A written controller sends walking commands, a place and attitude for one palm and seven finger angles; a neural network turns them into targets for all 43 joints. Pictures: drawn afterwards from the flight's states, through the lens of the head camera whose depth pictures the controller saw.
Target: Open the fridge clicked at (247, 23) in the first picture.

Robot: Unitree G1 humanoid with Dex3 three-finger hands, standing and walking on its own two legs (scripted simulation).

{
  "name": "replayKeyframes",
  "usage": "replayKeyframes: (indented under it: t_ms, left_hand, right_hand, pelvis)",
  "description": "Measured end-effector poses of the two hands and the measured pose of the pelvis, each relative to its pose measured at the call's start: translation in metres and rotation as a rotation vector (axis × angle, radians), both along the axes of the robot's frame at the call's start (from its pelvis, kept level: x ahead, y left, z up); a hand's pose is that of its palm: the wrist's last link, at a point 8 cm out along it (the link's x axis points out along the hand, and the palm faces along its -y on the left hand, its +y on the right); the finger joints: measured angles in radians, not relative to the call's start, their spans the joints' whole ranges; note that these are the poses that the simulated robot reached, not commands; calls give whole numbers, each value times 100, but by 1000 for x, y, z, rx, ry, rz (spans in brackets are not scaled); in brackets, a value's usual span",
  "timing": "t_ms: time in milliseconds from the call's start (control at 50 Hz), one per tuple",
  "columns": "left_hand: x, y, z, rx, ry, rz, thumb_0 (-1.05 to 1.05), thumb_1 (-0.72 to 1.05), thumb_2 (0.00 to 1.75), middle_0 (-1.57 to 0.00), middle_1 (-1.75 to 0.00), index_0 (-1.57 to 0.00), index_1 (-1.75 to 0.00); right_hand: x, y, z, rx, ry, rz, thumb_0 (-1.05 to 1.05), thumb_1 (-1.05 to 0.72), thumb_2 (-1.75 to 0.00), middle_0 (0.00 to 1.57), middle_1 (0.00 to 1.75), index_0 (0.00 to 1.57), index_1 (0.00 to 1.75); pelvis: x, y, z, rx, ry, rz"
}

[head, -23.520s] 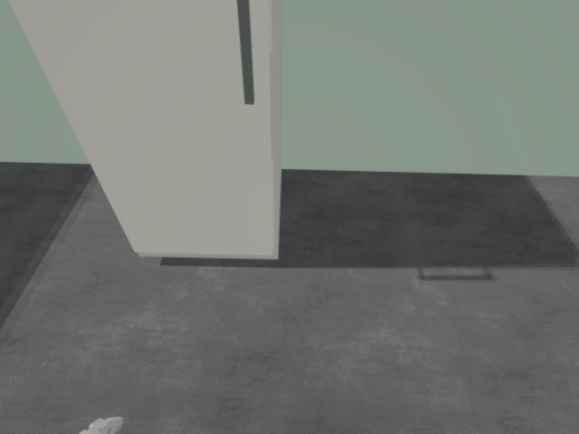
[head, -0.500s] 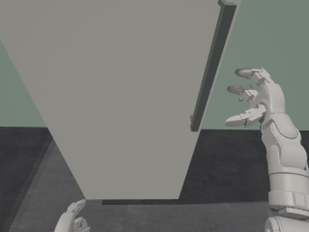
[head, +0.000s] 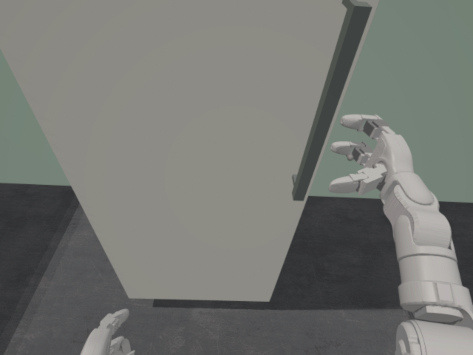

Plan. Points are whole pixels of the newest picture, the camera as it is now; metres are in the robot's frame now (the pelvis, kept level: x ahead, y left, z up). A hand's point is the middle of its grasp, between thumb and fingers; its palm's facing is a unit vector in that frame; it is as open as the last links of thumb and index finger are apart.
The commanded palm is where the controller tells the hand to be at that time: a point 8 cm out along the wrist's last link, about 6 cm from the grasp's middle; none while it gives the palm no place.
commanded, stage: feel for the door with the fingertips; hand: right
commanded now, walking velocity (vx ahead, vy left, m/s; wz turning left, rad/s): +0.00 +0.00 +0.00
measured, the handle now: (318, 118) +0.46 -0.09 +0.21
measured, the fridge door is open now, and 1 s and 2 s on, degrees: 0 0 0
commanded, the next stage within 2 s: slide the fingers in behind the handle in 0.70 s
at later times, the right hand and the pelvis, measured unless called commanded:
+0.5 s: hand (334, 148) +0.39 -0.11 +0.20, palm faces -0.04 +1.00 +0.01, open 14.0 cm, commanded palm +0.38 -0.17 +0.19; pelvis -0.01 +0.02 +0.00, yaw -1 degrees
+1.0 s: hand (330, 141) +0.42 -0.11 +0.19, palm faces -0.02 +1.00 +0.01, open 13.8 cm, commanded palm +0.39 -0.17 +0.19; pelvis +0.00 +0.03 +0.00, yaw +1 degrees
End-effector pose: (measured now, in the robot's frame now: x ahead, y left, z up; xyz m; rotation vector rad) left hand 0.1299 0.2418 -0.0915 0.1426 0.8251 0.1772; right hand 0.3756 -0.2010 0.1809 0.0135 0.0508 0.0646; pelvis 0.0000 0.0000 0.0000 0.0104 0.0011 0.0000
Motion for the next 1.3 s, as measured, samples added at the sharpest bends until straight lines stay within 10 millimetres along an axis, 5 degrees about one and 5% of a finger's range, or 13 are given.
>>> replayKeyframes:
  t_ms: [160, 360, 560, 880, 1300]
  left_hand:
    - [11, -6, 7, -3, -36, -34, 1, 91, 89, -20, -30, -20, -29]
    - [19, -4, 11, -9, -55, -42, 1, 91, 89, -20, -30, -20, -29]
    - [0, 11, 2, 9, 4, -28, 1, 91, 89, -20, -30, -20, -29]
    - [-36, 35, -11, 17, 97, 42, 1, 91, 89, -20, -30, -20, -29]
    - [15, 22, 7, 4, -42, -11, 1, 91, 89, -20, -30, -20, -29]
  right_hand:
    - [-17, 26, 14, 19, -139, -8, -1, 51, -30, 30, 120, 30, 120]
    - [-9, 17, 13, -14, -15, -64, -1, 50, -30, 30, 120, 30, 120]
    - [3, 37, 18, -2, -55, -32, -1, 51, -30, 30, 120, 30, 120]
    - [22, 33, 11, -4, -55, -46, -1, 50, -30, 35, 123, 34, 123]
    - [0, 28, 7, -8, -54, -43, -1, 51, -30, 31, 120, 30, 120]
  pelvis:
    - [-1, 4, 0, -5, -25, 5]
    - [-8, 11, 2, -5, -32, -7]
    - [-11, 19, 1, -9, -22, -14]
    - [-5, 28, 1, -13, 1, 3]
    - [-2, 24, 0, -11, -10, -2]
